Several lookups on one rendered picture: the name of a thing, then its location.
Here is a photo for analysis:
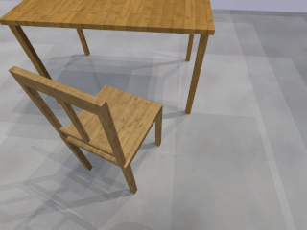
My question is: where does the chair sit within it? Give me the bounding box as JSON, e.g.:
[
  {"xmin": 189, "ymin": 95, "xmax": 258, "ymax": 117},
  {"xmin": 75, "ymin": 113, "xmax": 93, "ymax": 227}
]
[{"xmin": 9, "ymin": 66, "xmax": 163, "ymax": 194}]

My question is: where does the table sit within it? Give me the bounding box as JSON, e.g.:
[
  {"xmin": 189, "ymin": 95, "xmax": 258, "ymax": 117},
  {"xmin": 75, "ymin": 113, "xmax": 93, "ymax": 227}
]
[{"xmin": 0, "ymin": 0, "xmax": 215, "ymax": 114}]

